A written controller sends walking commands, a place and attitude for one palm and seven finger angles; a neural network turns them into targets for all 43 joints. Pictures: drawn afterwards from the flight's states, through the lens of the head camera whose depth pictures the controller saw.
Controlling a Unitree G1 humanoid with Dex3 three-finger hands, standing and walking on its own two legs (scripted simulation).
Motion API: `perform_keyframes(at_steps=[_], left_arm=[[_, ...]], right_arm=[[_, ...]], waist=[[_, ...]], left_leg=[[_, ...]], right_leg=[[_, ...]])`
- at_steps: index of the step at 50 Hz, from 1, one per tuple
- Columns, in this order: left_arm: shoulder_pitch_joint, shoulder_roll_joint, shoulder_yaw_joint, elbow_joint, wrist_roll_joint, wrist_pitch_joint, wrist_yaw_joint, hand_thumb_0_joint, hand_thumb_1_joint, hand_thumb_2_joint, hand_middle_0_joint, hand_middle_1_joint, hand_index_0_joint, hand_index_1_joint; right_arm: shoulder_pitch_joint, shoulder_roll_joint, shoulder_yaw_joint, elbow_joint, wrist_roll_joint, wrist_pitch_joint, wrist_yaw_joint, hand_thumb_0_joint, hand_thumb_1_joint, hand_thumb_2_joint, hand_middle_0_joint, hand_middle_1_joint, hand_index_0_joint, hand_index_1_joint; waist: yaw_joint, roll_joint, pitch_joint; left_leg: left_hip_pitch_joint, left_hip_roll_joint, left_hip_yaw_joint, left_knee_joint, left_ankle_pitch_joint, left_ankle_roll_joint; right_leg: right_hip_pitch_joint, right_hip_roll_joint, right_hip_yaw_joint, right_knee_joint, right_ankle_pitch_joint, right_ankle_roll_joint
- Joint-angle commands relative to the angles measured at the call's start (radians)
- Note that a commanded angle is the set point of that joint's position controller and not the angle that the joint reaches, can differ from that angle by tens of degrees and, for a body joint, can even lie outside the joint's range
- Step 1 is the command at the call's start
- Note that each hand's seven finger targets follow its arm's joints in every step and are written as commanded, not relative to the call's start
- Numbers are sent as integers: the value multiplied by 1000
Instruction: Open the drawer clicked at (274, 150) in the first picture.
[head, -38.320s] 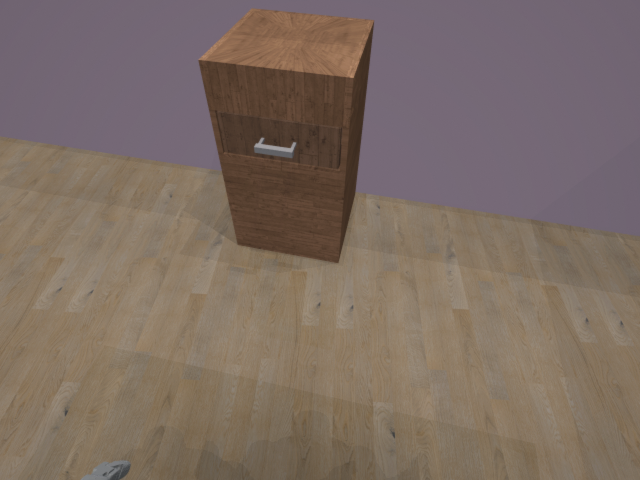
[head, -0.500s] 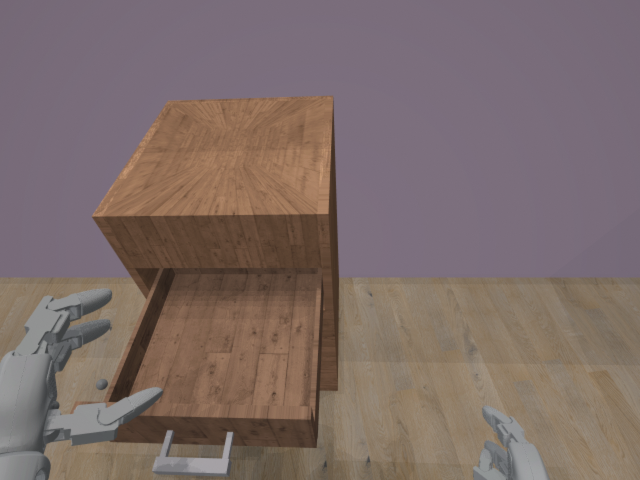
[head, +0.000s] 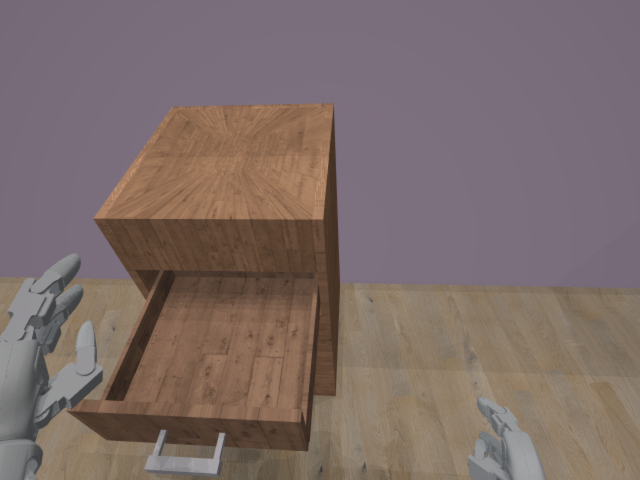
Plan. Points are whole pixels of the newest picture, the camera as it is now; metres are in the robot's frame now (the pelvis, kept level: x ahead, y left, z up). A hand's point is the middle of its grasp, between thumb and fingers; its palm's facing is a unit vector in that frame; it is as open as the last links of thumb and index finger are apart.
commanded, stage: draw the hand back to the body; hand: left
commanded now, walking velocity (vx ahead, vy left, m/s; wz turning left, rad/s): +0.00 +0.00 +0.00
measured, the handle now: (188, 452) +0.21 +0.27 -0.22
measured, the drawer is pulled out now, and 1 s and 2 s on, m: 0.30 0.30 0.30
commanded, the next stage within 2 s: step back with the hand held close in 0.04 s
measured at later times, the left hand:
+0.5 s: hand (110, 395) +0.17 +0.22 +0.12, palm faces +0.22 -0.87 -0.45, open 7.4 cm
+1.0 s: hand out of the picture +0.08 +0.24 +0.15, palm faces +0.37 -0.85 -0.38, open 7.4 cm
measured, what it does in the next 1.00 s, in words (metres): walks backwards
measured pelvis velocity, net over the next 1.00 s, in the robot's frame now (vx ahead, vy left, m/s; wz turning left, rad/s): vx -0.11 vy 0.02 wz -0.01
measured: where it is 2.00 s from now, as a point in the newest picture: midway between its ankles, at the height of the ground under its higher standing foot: outside the picture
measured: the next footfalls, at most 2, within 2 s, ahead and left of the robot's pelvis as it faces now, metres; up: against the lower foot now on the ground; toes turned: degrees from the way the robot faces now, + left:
left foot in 1.04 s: -0.06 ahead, +0.12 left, +0.00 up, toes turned -1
right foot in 1.36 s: -0.21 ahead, -0.14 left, +0.00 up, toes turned +0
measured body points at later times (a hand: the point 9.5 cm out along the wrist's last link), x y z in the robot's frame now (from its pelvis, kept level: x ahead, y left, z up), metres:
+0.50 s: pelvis -0.04 +0.00 +0.00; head +0.01 +0.01 +0.44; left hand +0.15 +0.27 +0.15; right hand +0.13 -0.25 -0.08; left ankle -0.03 +0.09 -0.74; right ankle -0.05 -0.07 -0.74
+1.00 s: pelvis -0.11 +0.02 -0.01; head -0.10 +0.03 +0.44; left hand +0.06 +0.28 +0.17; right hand +0.02 -0.22 -0.10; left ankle -0.09 +0.12 -0.72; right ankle -0.05 -0.07 -0.74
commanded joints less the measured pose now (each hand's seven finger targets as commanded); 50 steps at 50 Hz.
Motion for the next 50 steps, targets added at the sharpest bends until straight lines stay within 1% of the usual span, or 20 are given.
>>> perform_keyframes(at_steps=[1,2,6,7,8,9,12,14,17,19,26,33,38,40,42,44,45,46,48,50], left_arm=[[-36,169,134,-229,3,-74,29,0,900,900,-200,-300,-200,-300],[-63,204,154,-256,7,-79,30,0,900,900,-200,-300,-200,-300],[-27,157,131,-195,3,-75,30,0,900,900,-200,-300,-200,-300],[-47,190,151,-204,7,-78,30,0,900,900,-200,-300,-200,-300],[-208,347,312,-332,33,-136,49,0,900,900,-200,-300,-200,-300],[-206,330,304,-310,36,-165,49,0,900,900,-200,-300,-200,-300],[39,128,164,-120,58,-137,45,0,900,900,-200,-300,-200,-300],[73,102,137,-128,56,-126,42,0,900,900,-200,-300,-200,-300],[108,136,158,-197,59,-123,58,0,900,900,-200,-300,-200,-300],[86,192,183,-302,61,-130,70,0,900,900,-200,-300,-200,-300],[139,287,259,-472,46,-146,106,0,900,900,-200,-300,-200,-300],[191,197,236,-329,45,-137,107,0,900,900,-200,-300,-200,-300],[136,156,186,-309,51,-121,111,0,900,900,-200,-300,-200,-300],[84,164,169,-342,60,-122,112,0,900,900,-200,-300,-200,-300],[26,176,169,-369,82,-123,115,0,900,900,-200,-300,-200,-300],[-40,211,183,-399,96,-127,128,0,900,900,-200,-300,-200,-300],[-69,199,158,-420,103,-139,131,0,900,900,-200,-300,-200,-300],[-53,189,156,-413,99,-151,127,0,900,900,-200,-300,-200,-300],[30,209,182,-374,86,-160,111,0,900,900,-200,-300,-200,-300],[14,222,190,-383,80,-171,110,0,900,900,-200,-300,-200,-300]], right_arm=[[-129,-84,-34,-160,-2,-64,-14,0,-900,-900,200,300,200,300],[-126,-95,-34,-162,-4,-67,-12,0,-900,-900,200,300,200,300],[-131,-86,-40,-148,-2,-66,-14,0,-900,-900,200,300,200,300],[-131,-94,-41,-148,-4,-66,-13,0,-900,-900,200,300,200,300],[-100,-119,-51,-198,-2,-50,-17,0,-900,-900,200,300,200,300],[-91,-107,-50,-186,-12,-39,-17,0,-900,-900,200,300,200,300],[-90,-116,-69,-185,-21,1,3,0,-900,-900,200,300,200,300],[-97,-114,-77,-206,-14,21,11,0,-900,-900,200,300,200,300],[-100,-112,-83,-221,-13,45,19,0,-900,-900,200,300,200,300],[-102,-114,-85,-234,-11,44,12,0,-900,-900,200,300,200,300],[-105,-103,-71,-234,-4,-7,-10,0,-900,-900,200,300,200,300],[-87,-102,-71,-186,-37,-54,-18,0,-900,-900,200,300,200,300],[-49,-114,-68,-161,-48,-76,-27,0,-900,-900,200,300,200,300],[-51,-128,-65,-157,-54,-74,-32,0,-900,-900,200,300,200,300],[-52,-135,-68,-164,-59,-72,-33,0,-900,-900,200,300,200,300],[-34,-135,-80,-155,-62,-69,-31,0,-900,-900,200,300,200,300],[2,-122,-84,-129,-71,-61,-25,0,-900,-900,200,300,200,300],[6,-112,-86,-115,-78,-60,-20,0,-900,-900,200,300,200,300],[-26,-80,-58,-134,-60,-55,-6,0,-900,-900,200,300,200,300],[-39,-85,-47,-139,-45,-51,-15,0,-900,-900,200,300,200,300]], waist=[[-7,-19,-64],[0,-38,-96],[-8,-36,-45],[-1,-61,-65],[-35,-34,46],[-45,-31,42],[-48,-176,-36],[-57,-115,-78],[-60,-153,-143],[-66,-100,-166],[-57,46,-210],[-68,93,-88],[-74,14,-30],[-76,-20,-24],[-78,-96,25],[-87,-206,53],[-106,-266,21],[-104,-269,-39],[-92,-235,-124],[-94,-121,-22]], left_leg=[[84,54,1,-12,312,-8],[89,52,1,-16,320,-8],[79,52,6,-17,300,-5],[85,51,9,-17,310,-4],[47,59,-49,24,245,2],[26,53,-65,24,207,-1],[14,59,-36,70,243,6],[9,75,-26,63,296,4],[-6,98,-31,68,350,8],[-49,117,-45,73,396,3],[-139,175,-118,48,397,10],[-358,260,-197,-107,110,43],[-428,270,-198,-132,-130,66],[-473,240,-186,-103,-261,55],[-530,169,-151,-14,-451,38],[-358,59,-76,266,-364,-21],[-221,26,-59,422,-251,-33],[-122,31,-62,500,-192,-28],[-103,28,0,373,-149,-25],[-145,28,7,26,-144,-27]], right_leg=[[-48,-93,35,-61,332,52],[-37,-96,31,-68,346,56],[-45,-95,41,-73,336,55],[-46,-98,40,-81,358,59],[-142,-141,194,-123,494,58],[-118,-164,193,-112,520,45],[-78,-156,159,-67,610,115],[-61,-163,148,-38,622,122],[-44,-148,122,-14,576,125],[-18,-162,126,29,599,103],[-33,-120,116,103,365,59],[-81,-53,41,230,-86,59],[-82,-53,29,243,-111,72],[-51,-66,50,189,-75,69],[-115,-115,148,78,-223,40],[-391,-278,403,-186,-487,-51],[-482,-371,474,-248,-471,-94],[-478,-386,408,-208,-318,-103],[-356,-303,234,-100,-79,-56],[-332,-227,173,-38,-143,-12]])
